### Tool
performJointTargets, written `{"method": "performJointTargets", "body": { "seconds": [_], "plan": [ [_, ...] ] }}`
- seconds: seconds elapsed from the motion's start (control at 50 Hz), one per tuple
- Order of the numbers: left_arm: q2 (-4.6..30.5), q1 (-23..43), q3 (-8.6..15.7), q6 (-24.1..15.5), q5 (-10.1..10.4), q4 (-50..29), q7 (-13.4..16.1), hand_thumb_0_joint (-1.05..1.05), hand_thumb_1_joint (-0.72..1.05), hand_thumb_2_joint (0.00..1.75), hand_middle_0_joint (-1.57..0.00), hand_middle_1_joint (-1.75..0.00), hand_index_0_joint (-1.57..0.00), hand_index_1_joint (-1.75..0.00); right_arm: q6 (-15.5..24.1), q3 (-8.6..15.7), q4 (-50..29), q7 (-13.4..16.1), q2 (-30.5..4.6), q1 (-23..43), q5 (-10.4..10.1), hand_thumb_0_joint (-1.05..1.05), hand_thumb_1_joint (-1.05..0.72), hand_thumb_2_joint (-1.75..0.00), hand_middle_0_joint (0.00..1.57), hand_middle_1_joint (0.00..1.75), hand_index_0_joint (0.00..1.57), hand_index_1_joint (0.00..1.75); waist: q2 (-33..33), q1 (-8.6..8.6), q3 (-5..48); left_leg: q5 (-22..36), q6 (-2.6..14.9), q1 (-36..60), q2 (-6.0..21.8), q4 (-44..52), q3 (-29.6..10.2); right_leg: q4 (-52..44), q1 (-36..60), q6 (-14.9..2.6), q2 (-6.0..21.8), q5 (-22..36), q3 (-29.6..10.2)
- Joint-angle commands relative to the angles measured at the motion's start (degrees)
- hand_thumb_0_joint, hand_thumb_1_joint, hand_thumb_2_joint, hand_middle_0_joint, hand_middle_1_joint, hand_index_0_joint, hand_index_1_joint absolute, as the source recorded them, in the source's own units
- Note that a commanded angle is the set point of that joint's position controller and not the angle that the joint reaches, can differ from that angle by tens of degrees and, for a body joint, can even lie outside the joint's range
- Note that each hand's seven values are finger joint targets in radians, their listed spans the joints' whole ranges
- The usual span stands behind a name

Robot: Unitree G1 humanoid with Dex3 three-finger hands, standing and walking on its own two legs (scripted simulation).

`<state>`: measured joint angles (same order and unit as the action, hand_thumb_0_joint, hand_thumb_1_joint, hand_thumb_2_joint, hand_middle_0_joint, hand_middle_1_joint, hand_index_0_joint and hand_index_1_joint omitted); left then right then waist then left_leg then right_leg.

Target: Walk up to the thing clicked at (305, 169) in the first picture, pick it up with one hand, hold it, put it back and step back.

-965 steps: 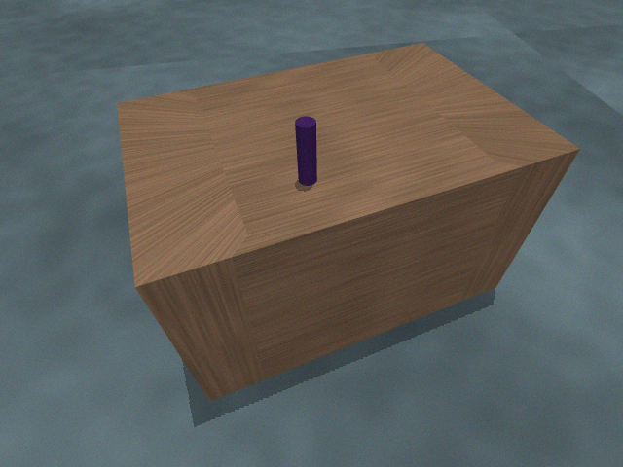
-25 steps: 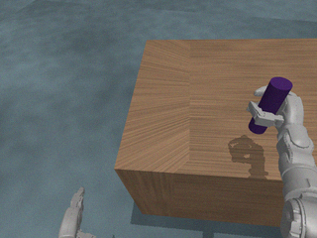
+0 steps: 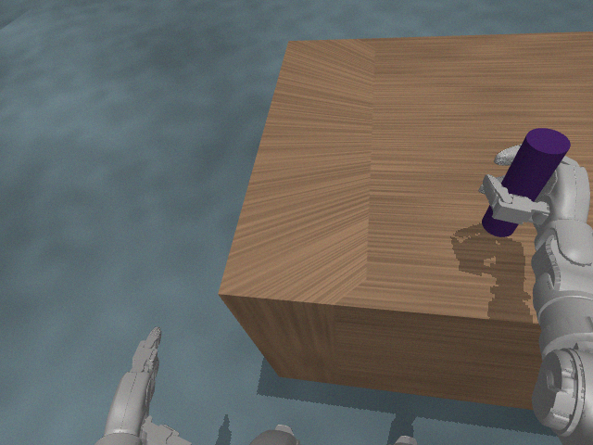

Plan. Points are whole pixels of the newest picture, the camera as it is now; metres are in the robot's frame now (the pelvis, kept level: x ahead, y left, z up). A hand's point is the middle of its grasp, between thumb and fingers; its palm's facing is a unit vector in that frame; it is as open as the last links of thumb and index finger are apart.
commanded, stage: lower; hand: right
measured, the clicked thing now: (519, 188) +0.47 -0.21 +0.06
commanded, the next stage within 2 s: loosen in 0.82 s
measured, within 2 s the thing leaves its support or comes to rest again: rests again in 0.62 s
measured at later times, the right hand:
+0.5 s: hand (497, 198) +0.48 -0.20 +0.02, palm faces +0.13 +0.99 +0.03, open 6.0 cm
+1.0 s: hand (493, 204) +0.49 -0.20 +0.01, palm faces +0.14 +0.99 +0.03, open 5.9 cm
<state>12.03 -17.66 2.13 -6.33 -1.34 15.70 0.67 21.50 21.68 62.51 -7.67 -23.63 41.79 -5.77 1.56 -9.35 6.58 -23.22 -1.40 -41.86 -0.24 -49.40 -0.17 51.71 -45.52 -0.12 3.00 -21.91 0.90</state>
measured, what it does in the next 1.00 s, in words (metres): stands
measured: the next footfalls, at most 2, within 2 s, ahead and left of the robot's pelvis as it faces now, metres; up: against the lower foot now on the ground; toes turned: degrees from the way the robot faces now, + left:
none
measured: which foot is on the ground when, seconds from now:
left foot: down 0.00-1.00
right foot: down 0.00-1.00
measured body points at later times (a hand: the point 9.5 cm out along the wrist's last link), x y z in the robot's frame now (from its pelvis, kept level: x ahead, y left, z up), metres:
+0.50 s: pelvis -0.01 +0.00 -0.03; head +0.10 -0.04 +0.41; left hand +0.15 +0.26 -0.03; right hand +0.47 -0.25 +0.02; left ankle +0.00 +0.14 -0.69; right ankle +0.03 -0.12 -0.69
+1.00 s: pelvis -0.01 +0.01 -0.04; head +0.11 -0.04 +0.39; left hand +0.15 +0.27 -0.04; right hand +0.47 -0.25 +0.01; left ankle +0.00 +0.14 -0.69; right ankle +0.03 -0.12 -0.69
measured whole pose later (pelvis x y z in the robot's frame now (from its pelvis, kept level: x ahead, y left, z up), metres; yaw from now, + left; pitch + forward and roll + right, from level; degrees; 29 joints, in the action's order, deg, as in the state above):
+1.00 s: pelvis -0.01 +0.01 -0.04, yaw +0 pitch +22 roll +3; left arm 12.9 -21.3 1.7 -1.6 -3.2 1.0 -1.0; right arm 25.7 26.5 64.0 -7.3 -26.6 43.7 -2.7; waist 0.4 -12.9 9.0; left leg -28.6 -0.7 -56.3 -1.3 -62.9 1.9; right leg 66.2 -61.1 0.5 3.9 -27.2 -1.8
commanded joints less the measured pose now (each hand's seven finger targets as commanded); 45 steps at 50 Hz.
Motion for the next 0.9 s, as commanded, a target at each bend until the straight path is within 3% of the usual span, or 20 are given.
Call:
{"method": "performJointTargets", "body": {
  "seconds": [0.0,0.04,0.06,0.1,0.14,0.16,0.18,0.24,0.26,0.32,0.4,0.46,0.52,0.58,0.7,0.72,0.76,0.82,0.86,0.88],
  "plan": [
    [8.19,2.39,3.16,-3.23,-0.02,-13.19,0.25,0.0,-0.54,0.05,-0.05,-0.05,-0.05,-0.05,5.44,1.5,-16.96,-0.11,-13.16,28.52,-0.38,0.0,-0.62,-1.33,1.39,1.43,1.39,1.43,-9.53,0.33,28.79,16.54,1.91,2.69,-1.76,2.4,0.86,-2.16,20.53,-0.66,-1.08,16.12,-1.83],
    [10.43,-1.07,5.86,-2.9,-0.34,-11.73,0.42,0.0,-0.54,0.05,-0.05,-0.05,-0.05,-0.05,5.43,1.94,-13.0,0.03,-13.08,26.9,-0.16,0.0,-0.65,-1.33,1.4,1.43,1.4,1.43,-9.33,-1.13,28.37,17.66,1.9,1.4,-1.96,1.33,1.37,-0.81,20.11,-0.56,-0.92,18.32,-2.15],
    [11.09,-0.29,5.86,-2.89,-0.25,-13.99,0.49,0.0,-0.54,0.06,-0.05,-0.05,-0.05,-0.05,5.35,2.54,-16.08,0.12,-14.13,27.43,-0.12,0.0,-0.63,-1.33,1.39,1.43,1.4,1.43,-10.18,-0.49,30.84,17.75,2.01,1.27,-2.09,0.82,1.53,-0.64,21.41,-0.38,-0.65,19.96,-2.5],
    [9.3,-2.82,4.55,-2.11,-0.52,-11.35,-0.01,0.0,-0.55,0.06,-0.05,-0.05,-0.05,-0.05,5.12,2.3,-9.98,0.24,-12.38,24.5,0.24,0.0,-0.65,-1.34,1.41,1.44,1.41,1.45,-10.26,-0.83,25.46,16.09,2.2,-1.35,-2.34,0.34,1.97,-0.3,18.75,0.0,-0.52,20.48,-2.73],
    [10.92,2.48,5.13,-2.39,-0.53,-19.28,0.15,0.0,-0.54,0.05,-0.05,-0.05,-0.05,-0.05,6.21,3.71,-15.51,0.79,-15.41,29.44,0.7,0.0,-0.65,-1.34,1.41,1.44,1.41,1.44,-9.53,-0.95,29.42,15.57,2.32,-0.16,-2.23,-0.13,1.84,0.29,18.15,-0.19,-0.45,17.82,-2.93],
    [7.97,-1.21,3.12,-1.91,-0.75,-14.72,-0.19,0.0,-0.54,0.05,-0.05,-0.05,-0.05,-0.05,6.0,1.41,-11.82,0.57,-12.18,27.74,1.03,0.0,-0.63,-1.35,1.41,1.45,1.42,1.45,-10.92,-0.85,27.8,15.69,2.34,-0.41,-2.14,-0.56,1.68,0.58,16.81,-0.36,-0.71,16.73,-2.31],
    [8.38,-2.43,3.45,-1.78,-0.69,-16.47,-0.23,0.0,-0.54,0.05,-0.05,-0.05,-0.05,-0.05,6.22,2.36,-13.18,0.38,-12.57,28.0,0.77,0.0,-0.64,-1.35,1.42,1.46,1.42,1.46,-10.39,-1.9,28.74,15.01,2.36,-1.42,-2.34,-0.78,1.99,0.76,17.43,-0.27,-0.41,16.38,-2.76],
    [9.69,-5.4,4.89,-0.99,-0.81,-15.45,-0.32,0.0,-0.54,0.05,-0.05,-0.05,-0.05,-0.05,5.61,2.49,-9.45,0.38,-13.15,24.44,1.34,0.0,-0.65,-1.37,1.43,1.48,1.44,1.48,-11.18,-1.62,26.67,15.8,2.3,-2.53,-2.43,-1.7,2.09,1.51,16.1,-0.25,-0.61,17.83,-2.66],
    [10.71,-3.93,5.76,-0.81,-0.71,-17.89,-0.33,0.0,-0.54,0.05,-0.05,-0.05,-0.05,-0.05,5.77,4.0,-10.63,0.76,-15.48,25.33,1.4,0.0,-0.68,-1.37,1.44,1.48,1.45,1.48,-9.39,-1.97,26.31,15.51,2.15,-1.62,-2.34,-1.34,1.77,1.87,13.84,-0.59,-0.86,14.97,-2.45],
    [11.05,-3.41,6.16,-0.89,-0.9,-20.23,-0.17,0.0,-0.54,0.05,-0.05,-0.05,-0.05,-0.05,6.48,4.16,-12.69,0.7,-15.18,27.6,1.26,0.0,-0.67,-1.37,1.44,1.47,1.44,1.47,-9.7,-3.09,27.01,13.62,2.36,-2.38,-2.33,-1.81,1.98,2.24,13.41,-0.61,-0.62,12.23,-2.67],
    [7.76,-3.89,3.09,-0.65,-0.86,-20.41,-0.47,0.0,-0.54,0.05,-0.05,-0.05,-0.05,-0.05,6.84,3.97,-13.57,0.43,-14.65,28.31,1.47,0.0,-0.66,-1.34,1.42,1.45,1.42,1.45,-11.29,-2.36,27.78,12.83,2.34,-3.23,-2.19,-2.72,1.35,3.43,11.49,-0.76,-0.79,10.4,-2.43],
    [11.01,-4.44,5.94,-0.51,-1.26,-21.72,-0.21,0.0,-0.54,0.05,-0.05,-0.05,-0.05,-0.05,6.65,4.91,-13.83,0.35,-16.05,27.18,1.54,0.0,-0.65,-1.35,1.43,1.46,1.43,1.46,-11.95,-2.93,31.47,16.26,2.18,-3.21,-2.37,-4.0,1.78,4.99,14.57,-0.58,-0.63,16.02,-2.78],
    [11.16,-4.9,6.4,0.22,-1.22,-20.88,-0.34,0.0,-0.54,0.05,-0.05,-0.05,-0.05,-0.05,6.3,5.03,-11.4,0.65,-15.62,25.23,1.87,0.0,-0.65,-1.34,1.42,1.45,1.42,1.45,-11.23,-3.08,27.61,15.42,2.27,-4.28,-2.42,-4.25,1.93,5.18,11.24,-0.68,-0.59,14.76,-2.8],
    [8.43,-2.77,3.3,0.12,-1.11,-23.92,-0.62,0.0,-0.55,0.05,-0.05,-0.04,-0.05,-0.05,6.76,4.74,-12.72,0.56,-14.81,26.84,1.85,0.0,-0.64,-1.35,1.43,1.46,1.43,1.46,-10.67,-2.85,30.39,15.69,2.06,-2.46,-2.34,-4.29,1.63,5.98,10.96,-0.92,-0.65,13.55,-2.57],
    [11.31,-4.89,6.24,0.78,-1.5,-22.61,-0.41,0.0,-0.54,0.05,-0.05,-0.05,-0.05,-0.05,6.91,5.59,-11.8,0.57,-15.71,24.48,1.96,0.0,-0.66,-1.33,1.41,1.44,1.42,1.44,-11.98,-3.59,29.47,14.79,2.41,-5.93,-2.59,-5.77,2.34,6.23,11.64,-0.5,-0.37,15.06,-3.26],
    [9.98,-4.78,4.91,0.89,-1.41,-22.82,-0.66,0.0,-0.54,0.05,-0.05,-0.05,-0.05,-0.05,6.89,5.13,-11.92,0.53,-15.31,24.37,1.91,0.0,-0.66,-1.33,1.42,1.44,1.42,1.44,-12.03,-3.21,28.58,14.94,2.31,-5.48,-2.52,-5.49,2.1,6.54,10.19,-0.72,-0.48,14.29,-2.94],
    [11.26,-4.33,6.52,0.89,-1.32,-24.67,-0.47,0.0,-0.55,0.05,-0.05,-0.04,-0.05,-0.05,7.2,5.91,-14.52,0.56,-16.58,25.82,1.88,0.0,-0.66,-1.35,1.43,1.46,1.43,1.46,-12.14,-3.81,31.44,16.57,2.2,-4.59,-2.57,-5.75,2.09,7.27,11.73,-0.78,-0.4,16.18,-3.05],
    [9.41,-5.5,4.86,1.33,-1.51,-22.46,-0.89,0.0,-0.55,0.05,-0.05,-0.04,-0.05,-0.05,6.78,4.51,-9.7,0.51,-13.53,23.45,2.16,0.0,-0.68,-1.31,1.41,1.42,1.41,1.42,-11.19,-3.98,26.71,15.22,2.27,-6.41,-2.64,-6.04,2.18,7.2,8.45,-0.71,-0.54,14.4,-3.01],
    [9.85,-4.18,5.33,1.16,-1.5,-23.35,-0.79,0.0,-0.55,0.05,-0.05,-0.04,-0.04,-0.05,7.12,4.1,-10.31,0.44,-13.04,23.73,2.45,0.0,-0.66,-1.32,1.41,1.43,1.41,1.43,-10.96,-4.14,29.16,15.46,2.17,-6.16,-2.6,-6.43,2.13,7.59,9.07,-0.88,-0.35,14.25,-3.18],
    [10.89,-2.82,5.78,1.06,-1.61,-26.18,-0.63,0.0,-0.55,0.04,-0.05,-0.04,-0.05,-0.04,7.46,5.53,-10.4,0.72,-15.46,25.39,2.68,0.0,-0.67,-1.33,1.43,1.45,1.43,1.45,-10.2,-4.82,28.28,14.47,2.22,-6.85,-2.65,-6.2,1.97,7.82,8.25,-0.92,-0.31,12.93,-3.13]
  ]
}}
